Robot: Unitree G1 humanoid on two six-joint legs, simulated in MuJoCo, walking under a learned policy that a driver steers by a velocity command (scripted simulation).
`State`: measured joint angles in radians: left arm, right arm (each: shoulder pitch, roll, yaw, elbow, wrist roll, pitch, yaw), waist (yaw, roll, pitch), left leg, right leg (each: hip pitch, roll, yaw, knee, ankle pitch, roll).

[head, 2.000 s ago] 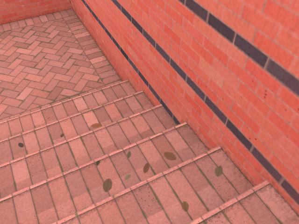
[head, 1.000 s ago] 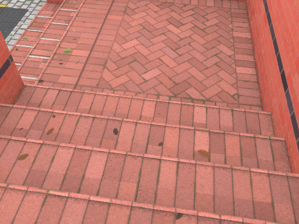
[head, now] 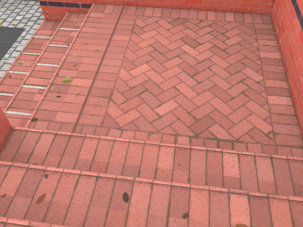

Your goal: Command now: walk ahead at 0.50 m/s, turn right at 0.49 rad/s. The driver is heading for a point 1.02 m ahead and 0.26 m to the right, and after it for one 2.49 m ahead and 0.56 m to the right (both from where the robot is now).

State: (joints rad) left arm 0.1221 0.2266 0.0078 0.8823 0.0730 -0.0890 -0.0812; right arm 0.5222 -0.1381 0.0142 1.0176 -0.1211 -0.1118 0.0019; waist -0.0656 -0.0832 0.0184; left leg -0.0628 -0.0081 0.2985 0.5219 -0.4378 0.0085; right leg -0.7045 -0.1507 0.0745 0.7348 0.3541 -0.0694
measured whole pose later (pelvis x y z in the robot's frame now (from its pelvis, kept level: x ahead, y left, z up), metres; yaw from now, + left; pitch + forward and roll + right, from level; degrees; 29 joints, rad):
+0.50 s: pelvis +0.32 -0.11 -0.15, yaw -18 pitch +1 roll -2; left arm 0.49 0.18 0.02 1.05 0.08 -0.10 -0.07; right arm 0.11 -0.23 0.00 0.84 -0.10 -0.10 0.03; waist 0.07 0.04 0.00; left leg -0.73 0.12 -0.04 1.10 -0.16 0.04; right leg -0.29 0.10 0.02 0.65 -0.37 -0.09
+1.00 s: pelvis +0.62 -0.12 -0.29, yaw -30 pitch +3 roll +2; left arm 0.22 0.21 0.00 0.88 0.07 -0.08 -0.08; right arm 0.55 -0.15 0.04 1.07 -0.08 -0.13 0.03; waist -0.06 -0.04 -0.05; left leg -0.23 -0.05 0.15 0.54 -0.35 0.07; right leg -0.96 -0.09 0.05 1.13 0.16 -0.05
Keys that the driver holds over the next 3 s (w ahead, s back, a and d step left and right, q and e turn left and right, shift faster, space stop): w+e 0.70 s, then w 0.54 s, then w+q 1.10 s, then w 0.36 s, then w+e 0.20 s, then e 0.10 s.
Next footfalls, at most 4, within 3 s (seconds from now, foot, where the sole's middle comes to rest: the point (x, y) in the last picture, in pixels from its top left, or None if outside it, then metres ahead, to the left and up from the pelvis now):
0.22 right None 0.31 -0.21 -0.90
0.72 left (158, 217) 0.66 -0.04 -1.05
1.24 right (208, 198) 0.75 -0.34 -1.05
1.70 left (183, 158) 1.12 -0.26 -1.20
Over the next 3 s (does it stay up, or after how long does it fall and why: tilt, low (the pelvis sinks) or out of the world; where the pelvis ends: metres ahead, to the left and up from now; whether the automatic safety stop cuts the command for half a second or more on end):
stays up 1.68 -0.38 -0.57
